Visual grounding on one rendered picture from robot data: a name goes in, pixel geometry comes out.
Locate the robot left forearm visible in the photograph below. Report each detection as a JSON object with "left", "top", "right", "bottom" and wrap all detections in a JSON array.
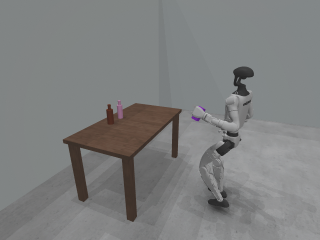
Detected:
[{"left": 202, "top": 113, "right": 238, "bottom": 132}]

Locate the robot left upper arm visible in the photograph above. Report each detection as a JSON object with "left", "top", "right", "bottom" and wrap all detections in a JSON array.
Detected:
[{"left": 225, "top": 95, "right": 240, "bottom": 133}]

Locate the right robot shin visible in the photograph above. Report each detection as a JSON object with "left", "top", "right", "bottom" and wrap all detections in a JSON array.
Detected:
[{"left": 212, "top": 159, "right": 224, "bottom": 192}]

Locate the sponge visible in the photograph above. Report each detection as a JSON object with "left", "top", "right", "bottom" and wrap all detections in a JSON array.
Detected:
[{"left": 191, "top": 106, "right": 205, "bottom": 121}]

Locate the left robot hand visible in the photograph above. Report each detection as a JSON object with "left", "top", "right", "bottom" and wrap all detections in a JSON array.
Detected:
[{"left": 188, "top": 104, "right": 205, "bottom": 119}]

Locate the robot right upper arm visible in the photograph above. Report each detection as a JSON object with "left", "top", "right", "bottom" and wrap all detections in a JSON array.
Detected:
[{"left": 246, "top": 90, "right": 254, "bottom": 119}]

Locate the left robot thigh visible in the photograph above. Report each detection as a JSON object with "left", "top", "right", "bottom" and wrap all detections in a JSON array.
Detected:
[{"left": 199, "top": 141, "right": 232, "bottom": 173}]

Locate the right robot hand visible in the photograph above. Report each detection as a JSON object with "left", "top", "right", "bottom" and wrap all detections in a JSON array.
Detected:
[{"left": 218, "top": 129, "right": 227, "bottom": 137}]

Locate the table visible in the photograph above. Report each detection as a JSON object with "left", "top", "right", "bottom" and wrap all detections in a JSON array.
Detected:
[{"left": 63, "top": 103, "right": 182, "bottom": 222}]

